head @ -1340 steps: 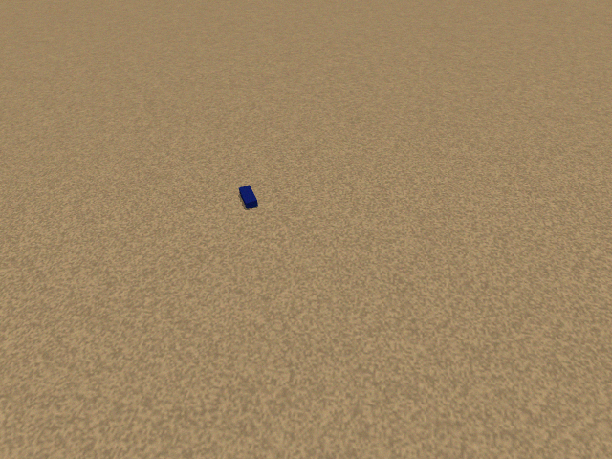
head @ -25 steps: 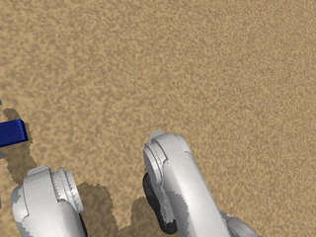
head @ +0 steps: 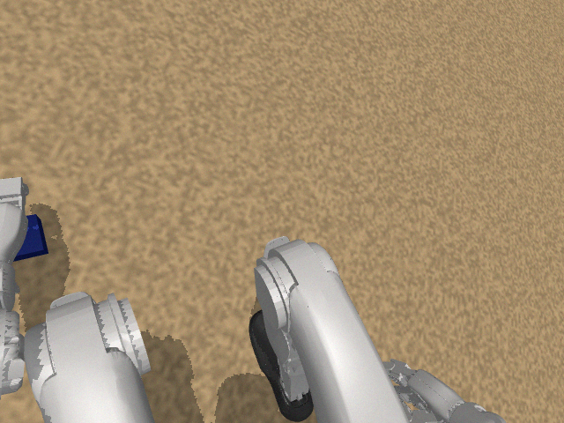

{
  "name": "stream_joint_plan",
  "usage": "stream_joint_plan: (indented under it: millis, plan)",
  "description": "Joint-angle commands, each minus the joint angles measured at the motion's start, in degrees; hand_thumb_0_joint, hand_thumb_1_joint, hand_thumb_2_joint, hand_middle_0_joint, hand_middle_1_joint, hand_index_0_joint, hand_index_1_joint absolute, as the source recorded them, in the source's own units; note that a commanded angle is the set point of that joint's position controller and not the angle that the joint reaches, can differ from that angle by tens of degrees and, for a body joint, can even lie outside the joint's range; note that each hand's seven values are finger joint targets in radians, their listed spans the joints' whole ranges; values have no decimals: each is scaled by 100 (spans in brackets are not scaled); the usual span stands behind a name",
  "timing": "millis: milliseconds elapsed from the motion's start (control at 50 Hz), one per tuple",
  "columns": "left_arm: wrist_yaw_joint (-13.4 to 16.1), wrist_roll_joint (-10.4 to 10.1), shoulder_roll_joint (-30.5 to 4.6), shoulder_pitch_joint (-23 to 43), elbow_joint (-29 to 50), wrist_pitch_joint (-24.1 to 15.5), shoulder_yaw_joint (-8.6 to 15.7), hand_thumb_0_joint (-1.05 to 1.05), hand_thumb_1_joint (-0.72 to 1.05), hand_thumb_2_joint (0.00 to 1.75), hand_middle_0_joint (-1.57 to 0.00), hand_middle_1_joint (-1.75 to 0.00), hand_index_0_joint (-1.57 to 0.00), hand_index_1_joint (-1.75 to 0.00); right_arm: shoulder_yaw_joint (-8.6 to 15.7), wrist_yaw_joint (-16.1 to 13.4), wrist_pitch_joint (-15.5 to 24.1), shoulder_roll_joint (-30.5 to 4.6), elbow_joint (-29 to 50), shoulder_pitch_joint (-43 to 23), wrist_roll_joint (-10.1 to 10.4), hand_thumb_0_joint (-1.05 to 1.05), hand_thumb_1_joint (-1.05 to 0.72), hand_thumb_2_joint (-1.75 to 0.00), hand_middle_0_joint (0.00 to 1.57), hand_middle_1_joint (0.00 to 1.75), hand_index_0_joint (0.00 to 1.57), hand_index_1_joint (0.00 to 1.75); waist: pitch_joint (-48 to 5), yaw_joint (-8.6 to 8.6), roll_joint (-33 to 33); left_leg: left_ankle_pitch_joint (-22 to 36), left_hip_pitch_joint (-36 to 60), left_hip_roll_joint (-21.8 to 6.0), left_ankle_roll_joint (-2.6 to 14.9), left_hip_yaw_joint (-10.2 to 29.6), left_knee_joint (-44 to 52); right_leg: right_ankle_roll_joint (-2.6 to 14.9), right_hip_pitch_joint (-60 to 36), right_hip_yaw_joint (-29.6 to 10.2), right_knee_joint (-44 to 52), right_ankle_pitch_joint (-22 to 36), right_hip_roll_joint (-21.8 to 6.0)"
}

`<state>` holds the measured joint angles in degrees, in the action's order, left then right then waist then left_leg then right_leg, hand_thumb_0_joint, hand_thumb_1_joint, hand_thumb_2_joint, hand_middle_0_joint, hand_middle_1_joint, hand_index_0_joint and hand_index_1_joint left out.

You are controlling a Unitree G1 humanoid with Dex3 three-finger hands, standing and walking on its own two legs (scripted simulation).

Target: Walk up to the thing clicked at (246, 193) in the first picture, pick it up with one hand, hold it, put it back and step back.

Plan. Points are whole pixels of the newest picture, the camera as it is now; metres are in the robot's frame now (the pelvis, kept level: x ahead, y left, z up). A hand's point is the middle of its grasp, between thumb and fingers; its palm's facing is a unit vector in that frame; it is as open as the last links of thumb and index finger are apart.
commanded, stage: rest palm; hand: left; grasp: from above
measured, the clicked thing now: out of the picture +0.42 +0.30 -0.28
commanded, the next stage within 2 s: close in 0.36 s
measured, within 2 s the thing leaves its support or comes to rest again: neither
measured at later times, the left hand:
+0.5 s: hand (2, 253) +0.40 +0.28 -0.25, palm faces -0.44 -0.14 -0.88, open 14.4 cm
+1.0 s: hand out of the picture +0.41 +0.31 -0.26, palm faces -0.50 -0.16 -0.85, open 13.5 cm
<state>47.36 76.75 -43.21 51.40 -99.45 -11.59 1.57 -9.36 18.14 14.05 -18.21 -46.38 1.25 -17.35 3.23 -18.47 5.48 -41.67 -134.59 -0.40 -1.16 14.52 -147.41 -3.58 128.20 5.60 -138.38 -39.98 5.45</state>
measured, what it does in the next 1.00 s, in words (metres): stands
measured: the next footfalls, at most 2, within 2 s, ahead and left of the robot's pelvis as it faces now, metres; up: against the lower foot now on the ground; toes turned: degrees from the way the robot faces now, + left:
none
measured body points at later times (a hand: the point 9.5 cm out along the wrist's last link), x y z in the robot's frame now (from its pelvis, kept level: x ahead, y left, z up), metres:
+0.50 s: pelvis +0.00 +0.00 +0.00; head +0.25 +0.13 +0.36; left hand +0.41 +0.29 -0.19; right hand +0.08 -0.25 -0.08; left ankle +0.06 +0.13 -0.26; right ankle +0.11 -0.13 -0.26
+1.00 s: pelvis +0.00 +0.00 +0.00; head +0.26 +0.13 +0.34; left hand +0.43 +0.31 -0.21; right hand +0.06 -0.26 -0.06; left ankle +0.06 +0.13 -0.26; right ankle +0.11 -0.13 -0.26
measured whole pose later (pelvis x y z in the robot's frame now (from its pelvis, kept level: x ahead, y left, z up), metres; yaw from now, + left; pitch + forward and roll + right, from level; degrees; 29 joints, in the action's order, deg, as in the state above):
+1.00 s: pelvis +0.00 +0.00 +0.00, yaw -1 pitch +26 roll -14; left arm 35.2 69.8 -51.0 53.8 -97.5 -13.5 2.9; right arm -14.0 17.9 14.1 -19.3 -43.4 4.1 -16.9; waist 8.9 -19.5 6.7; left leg -42.3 -133.3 0.2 -1.6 16.1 -147.8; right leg -4.1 126.1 7.1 -137.8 -40.3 4.7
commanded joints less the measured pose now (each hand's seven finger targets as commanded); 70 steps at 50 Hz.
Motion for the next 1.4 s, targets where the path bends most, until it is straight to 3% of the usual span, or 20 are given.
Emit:
stream_joint_plan:
  millis: [0,40,100,220,260,300,360,480,540,600,720,760,860,900,960,1020,1080,1200,1280,1380]
  plan:
    - [3,-355,-1284,1591,377,302,356,0,-56,101,-6,-95,-4,-97,408,23,121,-1808,218,773,127,0,-90,-90,20,30,20,30,-3146,-154,-2261,982,2601,-107,166,-658,1527,458,-1519,795,1158,1367,43]
    - [-211,-404,-1477,1446,181,301,572,0,-56,99,-6,-97,-4,-98,413,6,130,-1837,126,933,84,0,-90,-90,20,30,20,30,-3198,-196,-2324,1078,2644,-90,158,-686,1555,449,-1635,819,1179,1433,38]
    - [-701,-509,-1459,1383,153,152,581,0,-56,99,-7,-96,-4,-99,300,2,141,-1703,166,1044,69,0,-90,-91,20,30,20,30,-3123,-255,-2545,1153,2767,-69,123,-636,1601,459,-1739,892,1061,1486,4]
    - [-1080,-582,-1450,1524,916,-480,192,0,-56,99,-7,-97,-5,-99,161,-69,11,-1714,223,1050,45,0,-90,-91,20,30,20,30,-3536,-308,-2696,1564,3135,-90,97,-638,1438,436,-2312,976,1079,1939,43]
    - [-1020,-529,-1510,1370,989,-688,250,0,-58,101,-7,-95,-4,-98,109,-86,-38,-1763,217,1110,47,0,-90,-91,20,30,20,30,-3598,-301,-2713,1859,3308,-99,76,-619,1402,443,-2406,1024,1020,2157,49]
    - [-964,-506,-1189,1372,823,-843,39,0,-59,103,-7,-93,-3,-97,60,-98,-82,-1743,243,1054,12,0,-90,-90,20,30,20,30,-3333,-415,-2560,1675,3112,-115,96,-576,1377,460,-2212,1089,1072,2010,60]
    - [-672,-348,-1316,1300,949,-983,81,0,-57,102,-7,-93,-3,-97,93,-122,-112,-1796,194,971,-1,0,-90,-90,20,30,20,30,-3221,-286,-2589,1373,3062,-107,99,-542,1528,478,-2021,1094,1134,1715,86]
    - [112,204,-1491,989,619,-700,230,0,-49,101,-12,-90,-8,-93,189,-109,-134,-1839,109,862,-62,0,-89,-90,20,30,20,30,-3061,-194,-2399,1115,2881,-134,91,-573,1605,480,-1831,1048,1183,1467,163]
    - [367,193,-1252,1194,583,-343,52,0,-46,97,-13,-90,-11,-92,232,-74,-86,-1830,144,843,-69,0,-89,-90,20,30,20,30,-2806,-380,-2295,758,2678,-131,111,-621,1648,465,-1680,957,1370,1171,166]
    - [440,-6,-1378,1458,560,16,137,0,-45,95,-15,-88,-12,-90,295,-28,-4,-1877,144,871,34,0,-89,-90,20,30,20,30,-2861,-354,-2274,696,2598,-149,126,-594,1664,456,-1560,926,1381,1099,128]
    - [-77,-546,-1404,1773,384,361,245,0,-45,95,-16,-84,-12,-88,315,31,224,-1969,276,923,136,0,-89,-90,20,30,20,30,-2881,-442,-2471,803,2615,-183,118,-572,1609,444,-1593,852,1271,1244,56]
    - [-388,-599,-1729,1644,165,335,536,0,-41,92,-19,-83,-16,-87,245,8,190,-1908,236,1107,158,0,-89,-90,20,30,20,30,-2946,-370,-2402,950,2496,-157,140,-558,1614,448,-1731,888,1280,1354,45]
    - [-1106,-725,-1421,1595,483,-34,107,0,-39,90,-18,-86,-16,-88,71,-60,149,-1822,323,1052,83,0,-89,-90,20,30,20,30,-3171,-415,-2756,1325,3007,-140,65,-494,1595,450,-2022,1024,1083,1699,38]
    - [-1173,-697,-1654,1554,756,-258,151,0,-38,89,-20,-84,-18,-87,100,-118,63,-1907,340,1094,139,0,-89,-90,20,30,20,30,-3428,-297,-2916,1529,3257,-141,17,-454,1680,482,-2174,1044,1053,1831,59]
    - [-1216,-651,-1378,1352,590,-536,-30,0,-35,87,-23,-81,-21,-83,-52,-114,-23,-1856,393,1106,46,0,-89,-90,20,30,20,30,-3244,-466,-2614,1666,3062,-134,60,-511,1481,447,-2309,1094,1085,2017,74]
    - [-1083,-619,-1430,1330,678,-811,-42,0,-35,88,-21,-82,-19,-84,-133,-150,-89,-1871,459,1067,67,0,-89,-90,20,30,20,30,-3014,-448,-2251,1426,2845,-132,132,-516,1431,408,-2231,1105,1245,1848,80]
    - [-740,-384,-1645,1179,658,-997,168,0,-28,84,-25,-79,-24,-80,-149,-200,-134,-1884,438,1016,16,0,-89,-90,20,30,20,30,-2987,-311,-2357,1236,2873,-141,92,-484,1605,444,-2120,1131,1235,1607,134]
    - [133,155,-1725,1035,839,-705,165,0,-19,75,-30,-74,-30,-74,28,-258,-116,-1902,296,810,-82,0,-88,-89,20,30,20,30,-2820,-295,-2355,699,2847,-184,72,-562,1723,476,-1885,1037,1385,1085,176]
    - [516,28,-1498,1224,877,-217,108,0,-18,73,-33,-70,-32,-70,111,-159,-9,-1866,251,710,-41,0,-89,-90,20,30,20,30,-2929,-363,-2460,839,2893,-212,45,-548,1717,456,-1775,990,1343,1235,167]
    - [336,-382,-1419,1635,706,345,48,0,-17,72,-36,-65,-34,-67,219,-39,141,-1926,277,855,74,0,-89,-90,20,30,20,30,-2763,-482,-2428,576,2577,-218,103,-556,1604,429,-1554,868,1373,1100,56]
